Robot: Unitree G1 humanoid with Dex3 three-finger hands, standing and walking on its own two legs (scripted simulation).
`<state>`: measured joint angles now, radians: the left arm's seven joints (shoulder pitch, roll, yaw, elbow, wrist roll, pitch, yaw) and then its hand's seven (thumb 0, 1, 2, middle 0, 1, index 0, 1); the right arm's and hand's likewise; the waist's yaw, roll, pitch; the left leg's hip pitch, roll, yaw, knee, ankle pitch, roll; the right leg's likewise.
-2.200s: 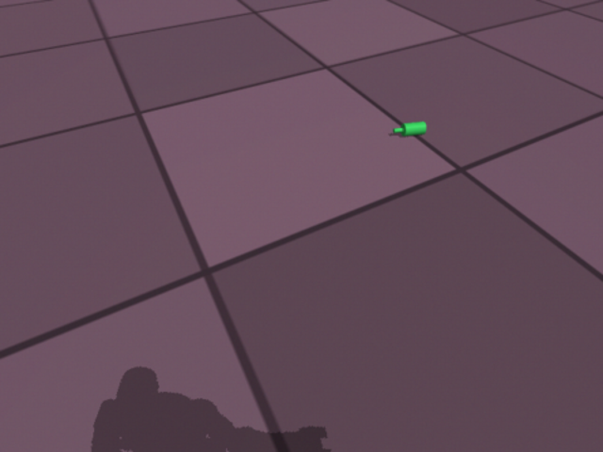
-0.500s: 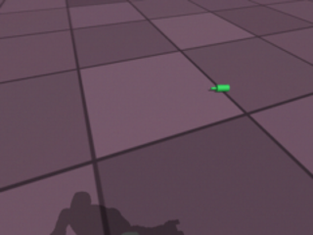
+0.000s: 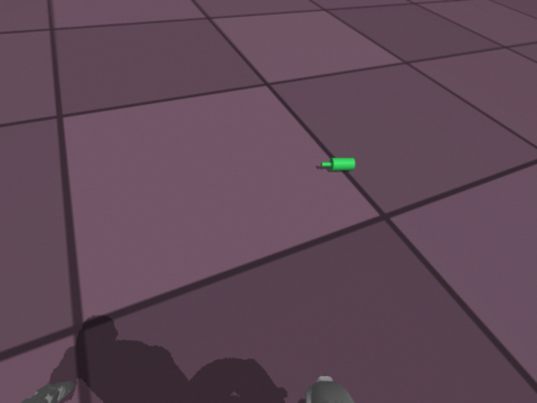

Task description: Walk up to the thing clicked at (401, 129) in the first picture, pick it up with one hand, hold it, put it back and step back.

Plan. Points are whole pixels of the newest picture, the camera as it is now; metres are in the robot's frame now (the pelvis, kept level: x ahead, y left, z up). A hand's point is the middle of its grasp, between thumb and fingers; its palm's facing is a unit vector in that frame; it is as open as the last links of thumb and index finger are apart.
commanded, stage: walk up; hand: left
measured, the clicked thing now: (337, 164) +1.46 -0.49 -0.73
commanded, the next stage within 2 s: none
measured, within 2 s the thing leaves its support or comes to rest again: neither
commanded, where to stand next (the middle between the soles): +1.14 -0.88 m, yaw +8 degrees
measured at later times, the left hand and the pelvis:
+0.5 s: hand (204, 347) +0.26 +0.11 -0.15, palm faces +0.07 -0.95 -0.31, open 7.3 cm; pelvis +0.26 -0.17 +0.00, yaw +2 degrees
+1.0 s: hand (277, 199) +0.62 -0.04 -0.13, palm faces -0.05 -0.94 -0.34, open 7.3 cm; pelvis +0.48 -0.32 -0.02, yaw +0 degrees
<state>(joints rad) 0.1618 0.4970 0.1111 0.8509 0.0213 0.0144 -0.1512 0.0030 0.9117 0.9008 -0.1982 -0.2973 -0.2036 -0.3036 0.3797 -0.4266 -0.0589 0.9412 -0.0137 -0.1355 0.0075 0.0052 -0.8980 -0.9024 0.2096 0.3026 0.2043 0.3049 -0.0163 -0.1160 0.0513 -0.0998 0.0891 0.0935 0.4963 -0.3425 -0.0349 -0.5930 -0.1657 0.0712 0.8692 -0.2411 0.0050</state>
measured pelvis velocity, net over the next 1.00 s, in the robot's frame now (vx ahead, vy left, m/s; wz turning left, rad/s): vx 0.48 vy -0.32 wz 0.00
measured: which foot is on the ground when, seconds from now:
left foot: down 0.00-0.14, up 0.16-0.54, down 0.56-1.00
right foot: up 0.00-0.10, down 0.12-0.58, up 0.60-0.98, down 1.00-1.00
